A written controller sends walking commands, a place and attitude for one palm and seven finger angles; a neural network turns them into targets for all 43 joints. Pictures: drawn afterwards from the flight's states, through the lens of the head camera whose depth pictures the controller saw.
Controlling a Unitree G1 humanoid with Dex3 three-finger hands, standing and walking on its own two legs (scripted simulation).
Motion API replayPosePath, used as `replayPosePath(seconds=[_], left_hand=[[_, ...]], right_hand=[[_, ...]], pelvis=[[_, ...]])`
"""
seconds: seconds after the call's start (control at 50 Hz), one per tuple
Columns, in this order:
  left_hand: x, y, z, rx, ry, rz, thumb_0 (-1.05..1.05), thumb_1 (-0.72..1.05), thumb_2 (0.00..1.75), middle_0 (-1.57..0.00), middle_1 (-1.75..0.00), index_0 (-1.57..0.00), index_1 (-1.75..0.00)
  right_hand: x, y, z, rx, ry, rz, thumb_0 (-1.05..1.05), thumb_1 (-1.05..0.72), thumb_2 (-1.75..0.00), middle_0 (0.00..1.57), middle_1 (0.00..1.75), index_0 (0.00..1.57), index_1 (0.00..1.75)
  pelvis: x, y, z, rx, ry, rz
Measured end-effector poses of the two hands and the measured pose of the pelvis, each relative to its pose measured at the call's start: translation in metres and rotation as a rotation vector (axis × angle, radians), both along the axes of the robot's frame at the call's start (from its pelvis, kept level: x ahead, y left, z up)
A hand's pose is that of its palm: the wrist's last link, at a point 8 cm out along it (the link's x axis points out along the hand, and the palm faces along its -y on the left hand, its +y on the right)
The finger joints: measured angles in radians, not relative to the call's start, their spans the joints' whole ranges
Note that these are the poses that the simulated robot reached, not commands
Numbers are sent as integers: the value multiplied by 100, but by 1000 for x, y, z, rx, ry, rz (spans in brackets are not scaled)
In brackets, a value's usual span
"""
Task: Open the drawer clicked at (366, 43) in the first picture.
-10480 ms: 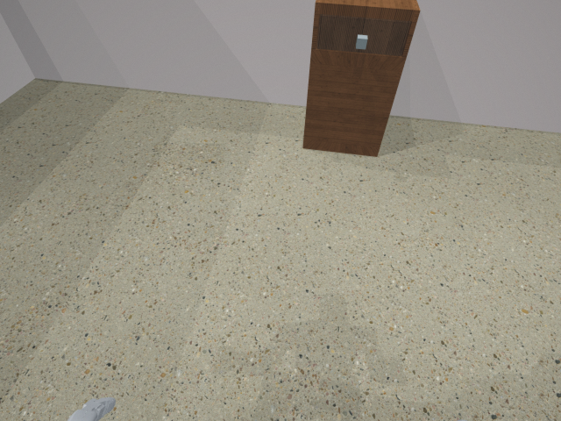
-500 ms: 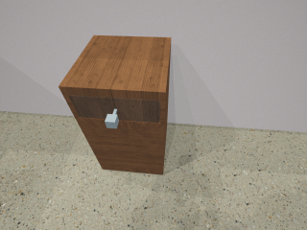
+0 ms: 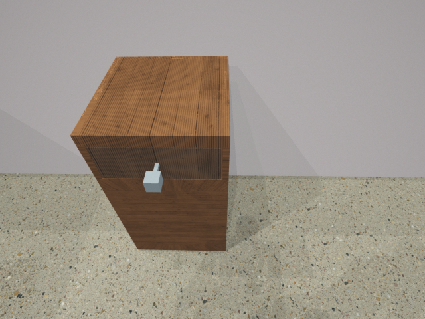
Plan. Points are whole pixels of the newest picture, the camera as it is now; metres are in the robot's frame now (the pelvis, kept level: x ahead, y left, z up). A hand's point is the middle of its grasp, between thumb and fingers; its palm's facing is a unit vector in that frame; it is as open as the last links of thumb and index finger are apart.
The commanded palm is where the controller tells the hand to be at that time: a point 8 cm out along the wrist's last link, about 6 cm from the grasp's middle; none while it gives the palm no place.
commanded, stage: come to a stop and stand still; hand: left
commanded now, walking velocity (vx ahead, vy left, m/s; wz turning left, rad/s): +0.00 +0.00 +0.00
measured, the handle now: (154, 175) +0.51 +0.20 -0.12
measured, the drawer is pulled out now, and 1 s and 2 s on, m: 0.00 0.00 0.00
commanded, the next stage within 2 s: look again from close up in 1.04 s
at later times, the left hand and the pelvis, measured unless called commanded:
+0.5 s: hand out of the picture -0.03 +0.12 -0.17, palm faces +0.05 -0.99 -0.15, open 7.4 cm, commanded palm none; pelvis +0.00 -0.02 +0.00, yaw +0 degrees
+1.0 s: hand out of the picture -0.04 +0.11 -0.17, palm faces +0.05 -0.99 -0.16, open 7.4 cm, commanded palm none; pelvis -0.01 -0.04 +0.00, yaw +0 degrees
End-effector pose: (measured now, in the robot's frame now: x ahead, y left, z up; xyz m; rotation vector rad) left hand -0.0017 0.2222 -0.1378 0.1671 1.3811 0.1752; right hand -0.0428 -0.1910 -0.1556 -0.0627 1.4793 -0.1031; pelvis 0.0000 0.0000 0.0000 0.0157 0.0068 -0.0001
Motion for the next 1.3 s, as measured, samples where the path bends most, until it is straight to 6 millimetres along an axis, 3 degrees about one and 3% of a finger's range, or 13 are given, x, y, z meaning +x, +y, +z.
replayPosePath(seconds=[0.18, 0.42, 0.66, 1.14, 1.22, 1.3], left_hand=[[8, -6, 1, 8, -9, 3, 1, 94, 90, -20, -30, -20, -30], [-24, -40, -5, -56, 59, 29, 1, 92, 90, -20, -30, -20, -30], [-41, -65, -7, -90, 72, 39, 0, 91, 90, -20, -30, -20, -30], [-47, -69, -4, -66, 54, 37, 0, 91, 90, -19, -30, -20, -30], [-50, -65, -3, -51, 47, 13, 0, 91, 90, -20, -30, -20, -30], [-49, -47, -7, -39, 48, -4, 1, 91, 90, -20, -30, -20, -30]], right_hand=[[10, -4, 0, 2, -18, -1, 0, -91, -89, 20, 30, 20, 29], [22, -32, 5, -41, -40, 18, 0, -91, -90, 20, 30, 20, 29], [17, -44, 7, -44, -41, 21, 0, -91, -90, 20, 30, 20, 29], [-24, -45, 6, -13, 32, -2, 0, -91, -90, 20, 30, 20, 29], [-19, -49, 5, -28, 4, -27, 0, -91, -90, 20, 30, 20, 29], [-10, -44, -1, -40, -64, -37, 0, -91, -90, 20, 30, 20, 29]], pelvis=[[5, -7, 1, -3, -14, -3], [4, -20, 3, -5, -19, -2], [-3, -33, 3, -7, -26, 3], [-16, -45, 3, -7, -20, 4], [-25, -38, 1, -27, -7, -6], [-28, -26, -4, -49, -4, 2]])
